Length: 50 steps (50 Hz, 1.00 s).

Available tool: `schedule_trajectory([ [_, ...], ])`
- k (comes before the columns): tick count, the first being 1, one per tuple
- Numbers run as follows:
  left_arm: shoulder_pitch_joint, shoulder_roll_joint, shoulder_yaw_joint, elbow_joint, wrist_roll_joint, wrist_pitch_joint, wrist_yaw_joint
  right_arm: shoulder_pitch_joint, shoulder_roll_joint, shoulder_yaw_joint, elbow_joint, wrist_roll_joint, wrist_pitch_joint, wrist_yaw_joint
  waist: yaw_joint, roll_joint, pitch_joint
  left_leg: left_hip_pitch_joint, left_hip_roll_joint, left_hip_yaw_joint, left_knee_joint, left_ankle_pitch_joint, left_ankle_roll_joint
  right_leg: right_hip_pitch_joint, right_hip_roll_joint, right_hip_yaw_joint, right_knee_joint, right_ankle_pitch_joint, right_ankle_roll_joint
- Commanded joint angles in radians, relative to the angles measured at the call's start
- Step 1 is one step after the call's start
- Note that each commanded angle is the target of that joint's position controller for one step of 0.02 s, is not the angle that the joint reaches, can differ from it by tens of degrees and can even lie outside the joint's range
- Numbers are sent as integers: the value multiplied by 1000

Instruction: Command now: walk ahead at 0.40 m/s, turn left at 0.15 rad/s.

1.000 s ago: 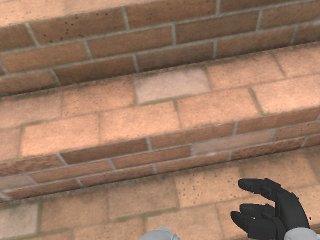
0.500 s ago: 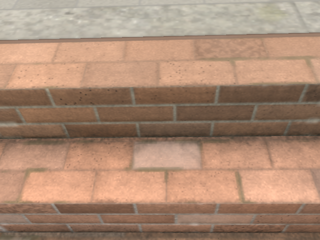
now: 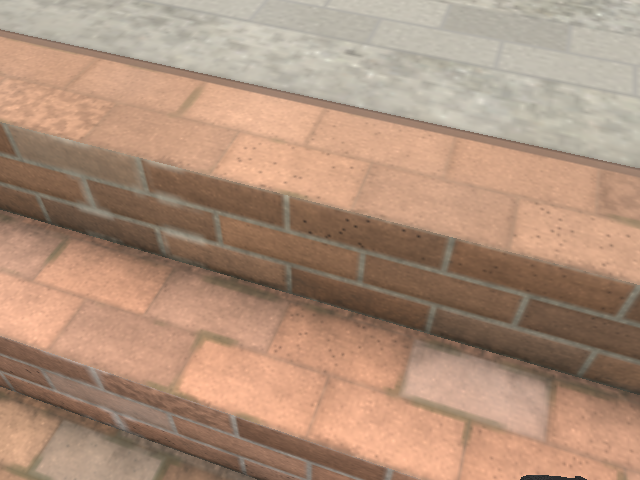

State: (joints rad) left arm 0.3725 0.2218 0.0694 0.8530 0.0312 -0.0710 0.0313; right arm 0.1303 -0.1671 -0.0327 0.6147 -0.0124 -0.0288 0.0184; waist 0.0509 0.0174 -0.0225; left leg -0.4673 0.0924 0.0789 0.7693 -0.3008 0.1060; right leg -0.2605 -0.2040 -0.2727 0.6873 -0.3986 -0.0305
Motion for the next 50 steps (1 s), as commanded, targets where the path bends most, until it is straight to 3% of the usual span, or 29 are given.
schedule_trajectory([
  [1, -186, -18, -17, -98, -34, 0, -61, 423, -175, -70, 101, -22, -41, -11, -211, 214, -79, 493, 145, -339, -350, 328, -6, -431, 97, 66, 536, 131, -51],
  [2, -101, -9, -6, -135, -42, 11, -43, 435, -298, -98, 82, -19, -27, -28, -199, 362, -260, 631, 323, -714, -543, 298, 102, -642, 206, 215, 977, 32, 28],
  [3, -213, -61, -9, -155, -28, 7, -31, 364, -224, -76, 64, -37, -26, -34, -183, 243, -205, 579, 296, -765, -582, 215, 91, -757, 223, 317, 1320, 125, 33],
  [5, -396, -98, -40, -240, 11, -19, -42, 329, -163, -60, 143, -41, -53, -34, -126, 85, 6, 524, 188, -440, -440, 227, 77, -1005, 218, 317, 1533, 235, -19],
  [9, -325, -159, -68, -222, 21, -5, -62, 396, 0, -16, 268, -9, -103, -30, -61, 52, -71, 526, 155, -304, -396, 217, 44, -1096, 256, 334, 1773, 247, -100],
  [15, -540, -183, -118, -341, 10, 54, -25, 358, -9, -3, 304, -6, -134, -31, -20, 57, 58, 193, 165, -286, -602, 63, 89, -1149, 140, 211, 1703, 277, -91],
  [18, -703, -202, -140, -424, -18, 57, -16, 452, -27, -18, 333, -2, -111, -74, -103, 103, 74, 285, 158, -313, -772, 203, 157, -1077, 102, 172, 1428, 137, -112],
  [20, -600, -243, -170, -374, -45, 60, -21, 430, -34, -30, 333, 11, -81, -87, -92, 78, 11, 233, 105, -137, -838, 465, 173, -684, 134, 99, 985, -61, -137],
  [21, -528, -248, -167, -348, -56, 64, -9, 393, -49, -30, 309, 17, -77, -92, -53, 66, -32, 213, 97, -81, -739, 912, 169, -484, 189, 131, 821, -240, -150],
  [22, -471, -200, -141, -306, -74, 55, 9, 454, -25, -19, 313, 37, -84, -78, -77, 72, -214, 250, 69, -89, -560, 1715, 184, -267, 287, 35, 845, -316, -136],
  [23, -456, -168, -121, -307, -87, 31, 15, 491, -55, -26, 306, 46, -97, -64, -103, 97, -340, 171, 46, -149, -381, 1795, 155, -79, 258, 142, 746, -218, -151],
  [24, -290, -124, -101, -295, -79, 45, 32, 426, -178, -59, 277, 38, -130, -34, -15, 144, -493, 178, 82, -173, -274, 1744, 168, 51, 264, 203, 678, -218, -120],
  [25, -239, -75, -79, -258, -60, 59, 40, 369, -214, -77, 247, 36, -150, -9, -9, 83, -553, 114, 60, -195, -190, 1570, 160, 138, 265, 210, 613, -287, -97],
  [26, -149, -46, -57, -179, -39, 82, 28, 294, -199, -76, 221, 16, -157, 9, 27, 6, -537, 39, 25, -191, -142, 1253, 155, 181, 307, 167, 559, -366, -61],
  [27, -126, -5, -30, -132, -21, 100, 24, 194, -116, -64, 177, -3, -159, 15, 47, -83, -396, -129, -27, -234, 15, 942, 164, 183, 255, 271, 427, -465, -85],
  [28, -210, 86, 12, -150, 18, 115, 43, 28, 14, -54, 99, -13, -136, 19, 75, -291, -258, -377, -197, -235, 661, 406, 106, 2, -25, 861, 51, -731, -206],
  [29, -349, 93, 20, -211, 39, 126, 51, -158, 62, -38, -50, -58, -98, -4, 66, -164, -205, -483, -224, -351, 1143, 315, 46, -263, -150, 1073, -195, -846, -227],
  [30, -503, 48, 13, -186, 21, 109, 47, -184, 138, -11, -147, -78, -59, -26, -66, -175, -45, -591, -181, -339, 1279, 303, 29, -483, -200, 1053, -202, -954, -220],
  [31, -551, -29, -8, -144, 11, 78, 36, -7, 126, 3, -126, -87, -29, -40, -184, -127, 54, -602, -122, -329, 1238, 293, 26, -568, -216, 923, -136, -880, -164],
  [32, -558, -78, -23, -96, 14, 57, 25, 143, 59, -7, -67, -77, -7, -47, -248, -74, 59, -528, -101, -304, 1196, 293, 1, -625, -181, 768, -92, -767, -122],
  [34, -575, -43, -23, -43, 34, 18, 17, 318, -20, -33, 12, -40, 35, -42, -322, -57, 54, -399, -122, -212, 1289, 334, -40, -705, -151, 538, -74, -621, -116],
  [39, -550, 105, 16, -20, 36, -34, -13, 278, -56, -53, 34, -25, 61, -25, -287, -40, 47, -293, -55, -178, 947, 378, -25, -564, -190, 321, 40, -522, -62],
  [43, -525, 149, 31, -36, 50, -27, -13, 215, -38, -47, -6, -22, 43, -10, -239, -131, -9, -161, 37, -88, 396, 330, 44, -361, -219, 243, 162, -501, 42],
  [45, -454, 112, 19, -43, 30, 11, 2, 255, -46, -53, 34, 5, 3, 4, -216, -50, -56, 56, 53, 7, -88, 545, 44, -242, -159, 84, 381, -283, 85],
  [46, -504, 103, 15, -47, 11, 37, 12, 495, -23, -44, 106, 12, -48, 17, -334, -121, -135, 171, 104, -26, -443, 795, 36, -60, -129, -6, 624, -114, 92],
  [47, -480, 50, 11, -55, 0, 70, 36, 589, -9, -32, 195, 14, -74, 27, -364, -84, -107, 235, 78, -34, -709, 828, 1, -26, -73, -18, 850, 35, 57],
  [48, -560, -16, -11, -112, -4, 89, 18, 600, -48, -29, 246, -9, -86, 37, -367, 155, 5, 148, 6, 57, -750, 947, -68, -67, 19, -58, 1078, -257, 20],
  [49, -513, -113, -30, -135, -18, 99, 24, 558, -55, -8, 304, 0, -99, 49, -264, 222, 37, 167, 8, 19, -773, 1093, -124, -141, 58, -15, 1343, -379, 0],
  [50, -559, -190, -47, -273, -49, 108, 7, 560, -157, -9, 309, -49, -93, 21, -119, 350, 86, 386, 13, -120, -301, 1889, -162, -604, 183, 25, 1579, -484, 50],
])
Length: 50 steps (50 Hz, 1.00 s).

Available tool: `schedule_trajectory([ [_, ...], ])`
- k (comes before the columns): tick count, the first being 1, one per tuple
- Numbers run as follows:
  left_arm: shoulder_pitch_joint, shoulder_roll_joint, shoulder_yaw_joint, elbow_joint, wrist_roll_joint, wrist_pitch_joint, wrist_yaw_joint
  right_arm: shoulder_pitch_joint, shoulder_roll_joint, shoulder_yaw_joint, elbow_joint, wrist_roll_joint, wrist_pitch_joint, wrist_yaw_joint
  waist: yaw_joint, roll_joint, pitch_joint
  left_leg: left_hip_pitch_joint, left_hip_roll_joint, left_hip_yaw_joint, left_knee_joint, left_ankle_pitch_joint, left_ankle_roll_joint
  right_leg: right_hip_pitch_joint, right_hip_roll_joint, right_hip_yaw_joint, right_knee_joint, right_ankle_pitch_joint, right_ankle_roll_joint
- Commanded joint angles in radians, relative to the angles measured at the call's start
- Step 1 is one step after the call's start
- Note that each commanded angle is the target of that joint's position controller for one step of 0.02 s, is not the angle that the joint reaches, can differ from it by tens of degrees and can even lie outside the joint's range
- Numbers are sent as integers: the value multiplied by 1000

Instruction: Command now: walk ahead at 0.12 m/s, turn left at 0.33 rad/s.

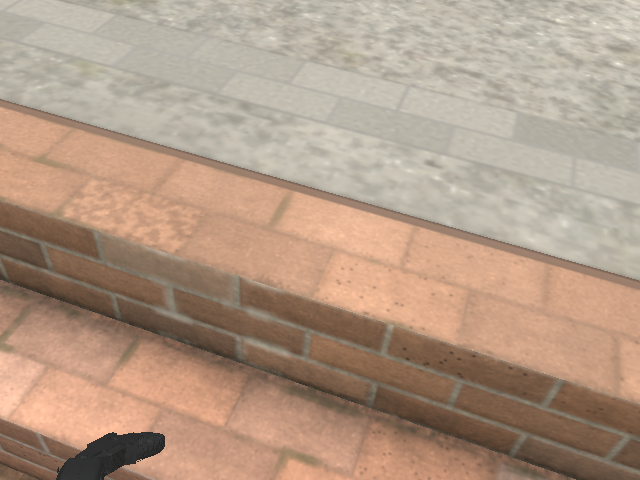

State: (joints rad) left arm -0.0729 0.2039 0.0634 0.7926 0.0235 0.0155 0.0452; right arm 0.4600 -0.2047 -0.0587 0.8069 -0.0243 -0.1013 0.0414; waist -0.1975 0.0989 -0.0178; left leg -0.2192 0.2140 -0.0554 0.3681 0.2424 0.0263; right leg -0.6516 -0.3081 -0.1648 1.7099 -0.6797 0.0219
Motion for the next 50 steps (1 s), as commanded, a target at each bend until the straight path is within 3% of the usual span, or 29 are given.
schedule_trajectory([
  [1, -93, -190, -49, -253, -41, 22, -7, 342, -158, -6, 144, -45, -7, -48, 98, 383, 17, 448, -65, -123, 179, 1627, -8, -560, 326, -98, 681, -227, 32],
  [2, -405, -221, -87, -345, 20, -22, -29, 549, -38, 19, 244, -2, 8, -92, -91, 237, -12, 473, -108, -168, 150, 1373, 10, -659, 316, -101, 694, -168, 37],
  [4, -106, -222, -93, -278, -8, -37, -75, 365, -86, 4, 178, -2, 9, -121, 78, 101, -207, 530, 21, -377, 150, 784, 111, -654, 237, 49, 632, 149, 19],
  [5, -327, -213, -104, -337, 2, -51, -101, 380, -9, 20, 163, 23, -6, -127, -37, 59, -166, 349, -5, -421, 63, 679, 122, -519, 241, 48, 530, 177, 12],
  [6, -182, -203, -89, -320, -32, -35, -106, 216, 3, 21, 104, 13, -16, -140, 97, -7, -232, 304, 56, -561, 2, 443, 191, -419, 236, 111, 428, 335, 9],
  [7, -54, -156, -74, -260, -40, -17, -93, 137, -56, 1, 78, 18, -33, -134, 149, -48, -276, 316, 102, -571, 1, 410, 213, -364, 240, 131, 402, 380, 0],
  [8, 46, -125, -67, -235, -42, 2, -74, 20, -83, -18, 41, 24, -49, -143, 223, 16, -311, 297, 138, -572, 8, 249, 247, -284, 225, 221, 300, 458, -14],
  [10, 51, -72, -40, -179, 4, 39, -39, 48, 36, 0, 64, 42, -52, -120, 197, 13, -213, 211, 33, -458, -9, -66, 212, -200, 293, 182, 127, 512, 1],
  [12, 41, -99, -49, -159, 6, 56, -34, 54, 110, 11, 67, 39, -26, -121, 186, 81, -141, 122, -39, -335, -52, -253, 152, -35, 304, 155, -238, 569, -9],
  [14, -32, -101, -56, -152, -27, 66, -21, 139, 54, -18, 82, 15, 24, -131, 113, 226, -53, 58, -89, -228, -160, -367, 113, 185, 395, 53, -774, 245, -12],
  [16, 28, -85, -36, -119, -55, 63, 13, 227, 25, -41, 116, -5, 78, -139, 102, 357, -51, 154, -30, -282, -136, -222, 172, 306, 379, 101, -1053, 109, -59],
  [19, 116, -62, -18, -25, -53, 25, 32, 255, 17, -67, 122, -1, 107, -125, 83, 89, 37, 112, -91, -235, 11, -328, 163, 396, 337, 128, -1491, 353, -86],
  [21, 181, -9, -1, -4, -49, 9, 42, 183, -11, -79, 90, 2, 99, -102, 113, -130, 11, -216, -167, -151, 229, -621, 113, 578, 243, 251, -1384, 432, -111],
  [22, 202, 29, 8, 0, -40, 10, 49, 117, 52, -52, 60, 33, 92, -98, 146, -296, 46, -371, -210, -71, 289, -656, 63, 543, 172, 361, -1333, 398, -203],
  [23, 231, -31, -5, -3, -35, 4, 49, 71, 66, -32, 50, 30, 88, -109, 183, -430, 55, -300, -168, -21, 440, -579, 43, 330, 44, 523, -1443, 158, -291],
  [24, 206, -42, -11, -10, -42, 0, 41, 40, 44, -31, 42, 22, 92, -118, 191, -429, 93, -252, -167, 1, 648, -563, 17, 169, 16, 589, -1508, 25, -345],
  [27, 159, 92, 26, -37, -18, 7, 40, -37, -28, -30, -58, -9, 110, -113, 134, -218, 192, -403, -238, 43, 892, -604, -45, 109, 156, 509, -1371, 150, -347],
  [29, 208, 124, 32, -72, 16, 15, 50, -109, -9, -6, -129, -14, 105, -95, 167, -181, 147, -525, -214, 3, 838, -593, -43, 235, 158, 595, -1300, 201, -334],
  [32, 270, 125, 45, -84, 15, 22, 57, -146, -6, 9, -195, -26, 113, -75, 202, -188, 70, -541, -239, 32, 929, -431, -69, 260, 173, 630, -1130, 279, -354],
  [33, 244, 107, 46, -98, 25, 7, 63, -188, -1, 11, -230, -49, 115, -70, 197, -189, 41, -543, -204, -87, 1063, -267, -59, 208, 140, 707, -1074, 279, -347],
  [37, 135, 79, 25, -164, 27, -10, 64, -129, -19, 21, -232, -19, 104, -47, 152, -130, -47, -410, -207, -31, 1102, -218, -29, 57, 203, 655, -877, 374, -348],
  [40, 79, 74, 16, -207, 34, -4, 61, -71, -24, 36, -237, -9, 90, -35, 97, -159, -48, -186, -145, -33, 503, -275, 49, -62, 283, 561, -696, 388, -243],
  [42, 162, 43, 17, -206, 35, 37, 90, -25, 3, 43, -180, 44, 91, -47, 109, -146, -38, 67, -187, 165, -106, 71, 20, -58, 369, 400, -573, 413, -162],
  [43, 236, 11, 20, -208, 61, 46, 101, -80, -5, 41, -157, 67, 101, -67, 168, -93, -37, 115, -130, 120, -293, 298, 7, -9, 426, 376, -423, 320, -137],
  [45, 326, -91, 22, -199, 24, 56, 80, -216, -17, 74, -163, 29, 82, -86, 249, 48, -38, 191, -29, 46, -189, 767, -58, -214, 555, 273, 374, -46, -89],
  [46, 333, -90, 37, -264, -22, 37, 57, -175, -158, 39, -175, -5, 36, -70, 285, 103, -89, 249, 115, 12, 134, 1430, -75, -377, 544, 194, 699, -67, 6],
  [47, 331, -113, 17, -308, 6, 22, 65, -93, -258, 2, -149, -22, 23, -59, 325, 92, -124, 359, 208, -44, 194, 1331, 7, -591, 465, 200, 872, 49, 31],
  [49, 145, -41, 3, -309, 55, 10, 46, -213, -175, 0, -176, -31, 22, -49, 286, 16, -13, 246, 89, 84, 134, 629, 77, -663, 404, 217, 676, 264, 22],
  [50, 32, 8, 9, -394, 45, 36, 30, -245, -300, -58, -199, 4, -1, -96, 261, 277, 4, 199, 314, -170, -56, 245, 197, -705, 268, 279, 648, 281, 23],
])
Over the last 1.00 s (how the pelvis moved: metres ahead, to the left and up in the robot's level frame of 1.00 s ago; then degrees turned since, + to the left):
0.11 0.15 0.08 14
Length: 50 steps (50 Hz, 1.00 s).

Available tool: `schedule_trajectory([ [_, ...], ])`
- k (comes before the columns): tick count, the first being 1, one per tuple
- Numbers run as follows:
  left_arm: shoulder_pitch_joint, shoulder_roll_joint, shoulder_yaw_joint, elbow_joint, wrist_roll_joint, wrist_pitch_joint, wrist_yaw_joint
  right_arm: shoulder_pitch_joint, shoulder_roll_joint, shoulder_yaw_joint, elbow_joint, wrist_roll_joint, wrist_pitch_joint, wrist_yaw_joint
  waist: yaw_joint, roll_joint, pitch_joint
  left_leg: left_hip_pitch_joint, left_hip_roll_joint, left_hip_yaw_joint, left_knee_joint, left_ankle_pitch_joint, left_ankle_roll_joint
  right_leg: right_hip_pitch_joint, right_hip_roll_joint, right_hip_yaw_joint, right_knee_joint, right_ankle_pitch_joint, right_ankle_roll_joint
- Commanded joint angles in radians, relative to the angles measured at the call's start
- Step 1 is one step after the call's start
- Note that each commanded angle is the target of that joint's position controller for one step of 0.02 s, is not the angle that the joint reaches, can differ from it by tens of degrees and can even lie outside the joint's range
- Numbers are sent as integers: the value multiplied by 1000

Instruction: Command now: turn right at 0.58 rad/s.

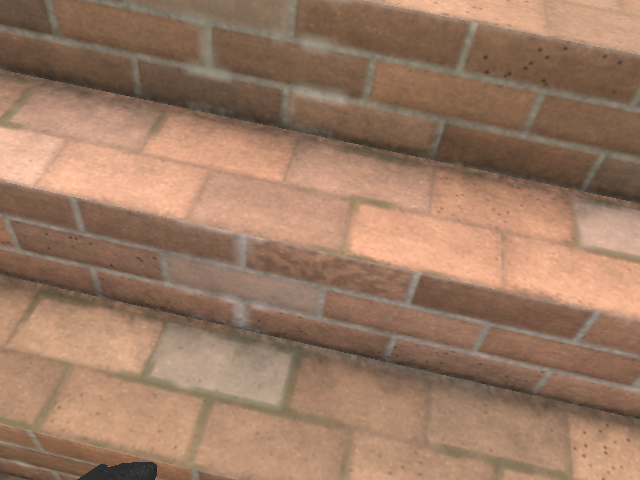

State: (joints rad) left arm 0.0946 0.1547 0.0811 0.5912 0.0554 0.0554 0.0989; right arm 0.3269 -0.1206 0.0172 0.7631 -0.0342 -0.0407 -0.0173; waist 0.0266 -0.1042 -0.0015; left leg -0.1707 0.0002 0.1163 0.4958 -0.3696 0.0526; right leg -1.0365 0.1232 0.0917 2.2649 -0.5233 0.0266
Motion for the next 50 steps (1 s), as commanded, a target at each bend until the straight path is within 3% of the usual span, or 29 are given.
schedule_trajectory([
  [1, -171, 87, 4, -140, 27, 13, -38, -97, -271, -97, -146, 13, -72, -70, -15, 227, -1, 158, 450, -311, -207, 622, 138, -324, -139, 91, 165, 292, 10],
  [2, -168, 86, 4, -106, 18, 23, -51, -65, -231, -87, -138, 3, -86, -77, -44, 133, 3, 117, 401, -262, -198, 545, 136, -250, -109, 62, 101, 387, 8],
  [5, -93, 35, -1, -55, 12, 32, -55, 4, -205, -83, -90, 13, -94, -79, -44, 44, -2, 116, 334, -130, -146, 613, 119, -166, -88, 3, -9, 448, -10],
  [9, -60, 25, 3, -27, 14, 21, -53, 68, -195, -86, -57, 21, -86, -66, -66, 137, -30, 220, 315, -105, -113, 663, 129, -164, -86, 10, -109, 431, -6],
  [10, -36, 33, 3, -22, 6, 15, -66, 30, -187, -80, -73, 29, -84, -75, -37, 118, -20, 181, 303, -62, -115, 592, 128, -80, -113, 44, -305, 476, 4],
  [11, -34, 48, 8, -3, -1, 10, -70, 26, -175, -77, -76, 29, -81, -75, -52, 135, -29, 154, 297, -58, -131, 458, 133, -26, -103, 15, -371, 527, 4],
  [14, -49, 53, 8, 6, -4, 1, -74, 29, -199, -89, -74, 27, -71, -61, -66, 235, -23, 177, 313, -100, -218, 156, 144, -1, -129, -45, -550, 514, -10],
  [18, -109, 59, -1, -12, -18, -20, -93, 8, -216, -97, -78, 8, -68, -60, -71, 258, -29, 196, 346, -69, -284, 119, 154, 123, -179, -88, -890, 366, -44],
  [19, -117, 58, -1, -22, -18, -25, -94, 9, -239, -104, -80, -4, -63, -56, -72, 291, -45, 210, 363, -57, -293, 127, 161, 147, -184, -113, -935, 276, -61],
  [21, -128, 37, -15, -37, -6, -33, -98, 27, -253, -108, -64, -23, -61, -51, -86, 249, -45, 256, 415, -47, -308, 176, 182, 124, -205, -117, -939, 192, -90],
  [23, -134, 26, -25, -56, -3, -38, -94, 36, -245, -108, -43, -35, -58, -45, -96, 181, -30, 280, 431, -1, -300, 286, 169, 133, -225, -116, -1032, 164, -120],
  [25, -51, 32, -27, -59, -6, -39, -78, -43, -264, -114, -23, -28, -65, -36, -40, 161, -52, 228, 411, 87, -260, 574, 160, 270, -231, -145, -1126, 158, -152],
  [26, 42, 40, -25, -44, -12, -39, -70, -117, -270, -110, -22, -15, -66, -28, 24, 143, -89, 153, 362, 171, -181, 818, 142, 446, -210, -175, -1264, 128, -174],
  [27, 143, 85, -1, -13, -21, -48, -56, -140, -280, -111, -6, 3, -65, -18, 77, 117, -128, 131, 333, 203, -8, 1242, 155, 605, -156, -215, -1383, 152, -192],
  [28, 287, 99, 7, 38, -32, -68, -51, -149, -280, -109, 8, 38, -53, -6, 130, 125, -214, 133, 301, 187, 213, 1343, 152, 773, -105, -226, -1609, 308, -205],
  [29, 371, 103, 10, 80, -29, -95, -51, -172, -244, -98, 14, 80, -40, 14, 181, 91, -237, 99, 238, 211, 455, 1115, 98, 897, -59, -262, -1945, 579, -205],
  [30, 327, 150, 28, 110, -9, -113, -55, -202, -162, -75, -26, 78, -36, 31, 159, -44, -184, -223, 164, 165, 748, 299, 53, 1054, -118, -153, -1981, 777, -203],
  [31, 303, 202, 34, 113, -6, -104, -59, -211, -57, -50, -97, 69, -38, 41, 80, -114, -134, -707, 59, 51, 1284, 3, -6, 1234, -286, 113, -1708, 1565, -267],
  [32, 336, 245, 29, 96, 24, -91, -52, -177, -45, -43, -91, 48, -47, 23, 102, -6, -324, -792, -21, -130, 1688, 51, -29, 1324, -435, 258, -1750, 1762, -391],
  [33, 302, 275, 39, 95, 20, -82, -37, -344, -61, -34, -188, 27, -33, 26, 91, 52, -252, -956, -28, -95, 1760, 63, -41, 1349, -414, 268, -1815, 1359, -430],
  [34, 302, 258, 31, 119, 13, -91, -40, -394, -69, -31, -225, -1, -41, 30, 73, 39, -147, -1113, -33, -84, 1817, 20, -33, 1332, -400, 281, -1857, 1132, -407],
  [35, 321, 201, 14, 166, 20, -112, -47, -435, -76, -33, -261, -12, -43, 23, 65, 13, -96, -1202, -45, -130, 1891, -30, -11, 1341, -389, 255, -1868, 1069, -383],
  [37, 346, 125, -7, 233, 15, -149, -56, -436, -57, -30, -288, -9, -31, 11, 22, 4, -74, -1231, -59, -193, 2019, -76, 38, 1274, -424, 194, -1917, 987, -319],
  [38, 352, 120, -5, 258, 9, -168, -57, -426, -37, -21, -301, -7, -23, 7, -2, 8, -61, -1245, -63, -227, 2037, -99, 61, 1228, -449, 159, -1949, 910, -295],
  [40, 591, 80, 1, 342, 16, -184, -34, -626, -40, -13, -329, -31, -18, 4, 153, 8, -94, -1486, -100, -168, 2036, -218, 60, 1606, -398, 232, -1856, 1207, -331],
  [42, 699, 119, 19, 364, 28, -193, 3, -682, -29, -8, -362, -7, -1, 18, 173, 0, -155, -1580, -91, -178, 1933, -356, 52, 1796, -439, 232, -1820, 1367, -341],
  [43, 735, 104, 22, 373, 36, -193, 10, -711, -11, -2, -372, -3, 9, 18, 193, -4, -179, -1595, -99, -201, 1962, -399, 55, 1813, -470, 258, -1841, 1332, -352],
  [46, 747, 97, 26, 385, 19, -224, 12, -787, 29, 17, -430, -17, 47, 15, 179, 18, -175, -1599, -65, -249, 1836, -461, 47, 1797, -526, 262, -1914, 1098, -344],
  [50, 693, 98, 38, 379, -5, -251, -8, -788, 27, 17, -441, -21, 66, 12, 147, 20, -239, -1404, -15, -217, 1579, -375, 29, 1754, -520, 133, -1962, 1054, -295],
])
Over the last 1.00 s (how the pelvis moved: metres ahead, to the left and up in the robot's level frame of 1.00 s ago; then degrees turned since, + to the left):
-0.16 0.22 -0.28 -21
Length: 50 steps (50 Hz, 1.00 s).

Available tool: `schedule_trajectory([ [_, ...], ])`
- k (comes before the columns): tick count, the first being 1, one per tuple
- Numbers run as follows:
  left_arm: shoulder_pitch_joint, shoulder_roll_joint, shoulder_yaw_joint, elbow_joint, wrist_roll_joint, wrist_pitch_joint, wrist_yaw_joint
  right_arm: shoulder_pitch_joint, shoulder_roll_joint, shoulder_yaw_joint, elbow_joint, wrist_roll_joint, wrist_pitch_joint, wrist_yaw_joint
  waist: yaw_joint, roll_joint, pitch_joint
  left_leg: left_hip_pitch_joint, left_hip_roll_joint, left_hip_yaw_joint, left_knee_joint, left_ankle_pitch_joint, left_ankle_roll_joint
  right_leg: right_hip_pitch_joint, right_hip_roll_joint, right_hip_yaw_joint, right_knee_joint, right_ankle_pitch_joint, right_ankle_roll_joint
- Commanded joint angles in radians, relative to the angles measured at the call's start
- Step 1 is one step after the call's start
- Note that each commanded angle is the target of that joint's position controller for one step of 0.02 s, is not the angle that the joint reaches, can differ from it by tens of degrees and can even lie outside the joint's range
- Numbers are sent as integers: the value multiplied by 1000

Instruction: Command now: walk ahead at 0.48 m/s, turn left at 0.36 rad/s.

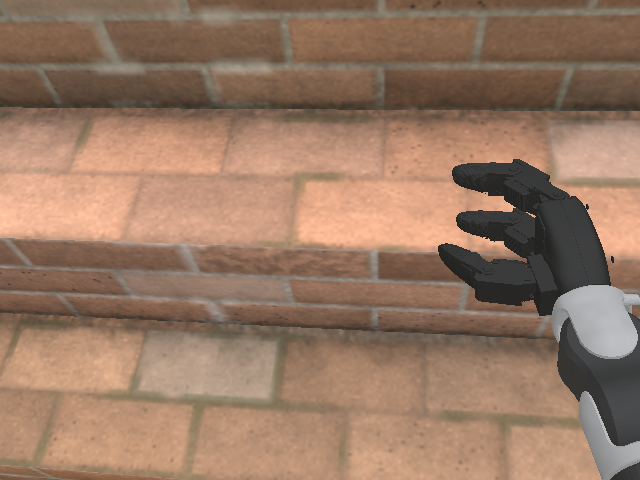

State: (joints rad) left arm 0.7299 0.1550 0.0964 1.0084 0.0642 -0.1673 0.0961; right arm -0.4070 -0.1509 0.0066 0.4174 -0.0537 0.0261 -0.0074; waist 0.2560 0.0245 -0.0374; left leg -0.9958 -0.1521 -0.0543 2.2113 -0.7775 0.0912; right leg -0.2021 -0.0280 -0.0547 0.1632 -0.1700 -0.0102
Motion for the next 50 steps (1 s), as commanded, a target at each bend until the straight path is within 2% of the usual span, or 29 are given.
schedule_trajectory([
  [1, 2, 100, 22, -53, -15, -28, -10, -28, 53, 29, -93, 0, -1, 3, -112, -111, -216, -455, 158, -29, -274, 92, -13, 854, -356, 215, 121, 707, -232],
  [4, -416, 136, 18, -197, -35, -12, -50, 301, -15, 20, -10, 35, 7, -19, -346, -90, -360, 477, 147, -14, -1128, 336, 31, 295, -215, -71, 284, 1312, -140],
  [6, -403, 192, 17, -204, -70, 34, -95, 334, -89, -33, 93, 86, -22, -22, -325, 79, -519, 1087, 68, 149, -1540, 1086, 27, 59, -140, -131, 713, 1247, -60],
  [8, -172, 273, 92, -232, -85, 102, -94, 232, -157, -68, 175, 23, -4, -6, -154, -9, -139, 942, 219, -12, -2415, 1125, 64, -89, 78, 0, 1176, -186, -72],
  [9, -52, 179, 93, -210, -51, 118, -70, 132, -138, -47, 221, -30, 2, 14, -36, 42, 60, 1005, 279, 23, -2412, 1194, 19, -414, 166, 43, 1620, -448, -64],
  [10, -14, -1, 46, -232, -57, 131, -58, 177, -180, -48, 288, 9, -9, 26, 23, 174, 72, 1111, 322, 139, -2047, 1958, -28, -759, 231, 50, 2077, -611, -53],
  [12, -431, 43, 4, -422, -113, 97, -13, 476, -206, -84, 369, -39, -70, -15, -177, 168, -18, 1471, 439, 73, -1737, 2324, 84, -1336, 224, 14, 2327, -713, -40],
  [15, -942, 129, -73, -605, -14, 86, -39, 863, -157, -94, 477, 13, -83, -49, -407, 238, -217, 1802, 437, -115, -1590, 2472, 105, -1446, 62, -65, 2069, -683, -32],
  [18, -777, 97, -112, -576, -29, 116, -119, 549, -222, -111, 326, 28, -101, -90, -164, -1, -295, 1308, 348, -98, -1583, 2392, 31, -737, 36, 12, 1223, -358, -71],
  [20, -552, 155, -72, -462, -68, 136, -99, 380, -266, -126, 228, 33, -135, -85, -83, 70, -297, 863, 265, -177, -1561, 2230, 45, -78, 42, 69, 504, 70, -91],
  [21, -420, 173, -56, -417, -66, 141, -65, 356, -236, -126, 230, 22, -148, -51, 2, -16, -269, 754, 165, -167, -1367, 1981, 12, 155, -7, 141, 209, 360, -100],
  [22, -339, 209, -26, -349, -59, 161, -51, 347, -210, -143, 242, 18, -144, -28, 56, -225, -172, 642, -16, -96, -869, 945, -73, 303, -103, 202, -255, 689, -173],
  [23, -456, 274, 12, -268, 2, 159, -61, 508, -162, -153, 220, 48, -122, -29, -165, -300, 74, 218, -129, -67, -297, 195, -71, 399, -201, 168, -295, 672, -216],
  [24, -531, 276, 0, -262, 55, 132, -71, 607, -78, -117, 182, 85, -114, -29, -308, -262, 64, -127, -168, -66, 3, -2, -41, 605, -230, -8, 122, 1591, -138],
  [26, -620, 203, -20, -270, 75, 125, -73, 643, -117, -96, 141, 78, -104, -44, -382, -61, -110, -500, -64, 39, 83, -43, -26, 844, -295, -77, 320, 1582, -130],
  [29, -749, 257, -8, -286, -18, 112, -76, 623, -135, -82, 113, 42, -62, -56, -433, -116, -54, -240, -27, 101, 22, 89, -47, 391, -250, -246, 66, 1274, -110],
  [30, -701, 257, -9, -313, -60, 131, -45, 694, -190, -101, 188, 41, -44, -34, -411, -41, -136, -124, -104, 129, -91, 172, -36, 492, -174, -219, 156, 1706, -86],
  [33, -992, 327, -1, -389, -88, 80, -67, 947, -216, -99, 239, 38, -26, -44, -609, -121, -323, 390, 88, 112, -789, 433, 18, 400, -189, -252, 295, 1867, -23],
  [35, -1030, 236, -34, -427, -98, 44, -84, 1081, -265, -117, 305, 36, -21, -46, -648, -172, -397, 737, 111, 150, -1436, 777, 45, 360, -166, -209, 572, 1791, -47],
  [37, -1074, 134, -52, -456, -143, 51, -102, 1131, -206, -129, 399, 59, -52, -22, -717, 68, -256, 882, 143, 153, -2199, 1331, 140, 189, 63, -231, 1287, 688, -32],
  [38, -1008, 99, -43, -526, -72, 58, -92, 954, -173, -108, 425, 20, -61, -14, -552, 253, 9, 849, 171, 95, -2368, 1320, 185, -144, 172, -135, 1722, -343, -19],
  [39, -951, -20, -78, -603, -74, 67, -99, 872, -105, -64, 451, -37, -84, -10, -354, 200, 69, 1004, 243, 55, -2008, 1731, 191, -589, 197, -28, 2112, -505, -43],
  [40, -1136, -111, -122, -725, -80, 45, -80, 1095, -171, -72, 483, -73, -109, -38, -419, 192, 37, 1317, 349, -141, -1700, 2332, 216, -1048, 263, 113, 2385, -585, -52],
  [42, -1136, -133, -148, -773, -57, 39, -43, 1073, -141, -67, 510, -111, -118, -32, -364, -10, 76, 1342, 485, -253, -1766, 1915, 229, -1450, 234, 257, 2721, -579, -100],
  [43, -1434, -86, -164, -809, 25, 31, -45, 1403, -38, -51, 588, -50, -111, -49, -620, 21, 27, 1621, 329, -303, -1643, 2296, 180, -1578, 228, 24, 2580, -685, -53],
  [45, -1431, -93, -164, -852, -19, 63, -88, 1471, -47, -64, 632, -46, -108, -125, -566, 120, -112, 1864, 380, -324, -1612, 2715, 160, -1629, 133, -34, 2356, -826, -31],
  [47, -1253, -130, -186, -820, -45, 105, -154, 1149, -30, -84, 527, -7, -115, -184, -377, 53, -242, 1607, 355, -316, -1643, 2522, 68, -1107, 22, 144, 1542, -698, -91],
  [48, -1039, -94, -181, -757, -70, 107, -170, 752, -46, -95, 375, 30, -114, -170, -203, 17, -275, 1089, 268, -182, -1701, 2354, 10, -446, 12, 144, 926, -402, -112],
  [50, -956, 61, -98, -612, -141, 146, -88, 843, -126, -148, 363, 16, -119, -93, -279, 89, -290, 872, 262, -323, -1707, 2043, 44, 17, -11, 151, 338, 98, -47],
])
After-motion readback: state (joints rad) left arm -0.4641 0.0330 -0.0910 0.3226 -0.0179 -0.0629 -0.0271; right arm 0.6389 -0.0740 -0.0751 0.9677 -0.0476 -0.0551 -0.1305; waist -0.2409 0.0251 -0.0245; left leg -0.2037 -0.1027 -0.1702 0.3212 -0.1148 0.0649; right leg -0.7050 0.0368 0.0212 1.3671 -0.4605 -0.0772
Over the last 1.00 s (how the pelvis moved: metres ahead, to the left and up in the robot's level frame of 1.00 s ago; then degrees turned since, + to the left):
0.04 -0.04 0.02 -18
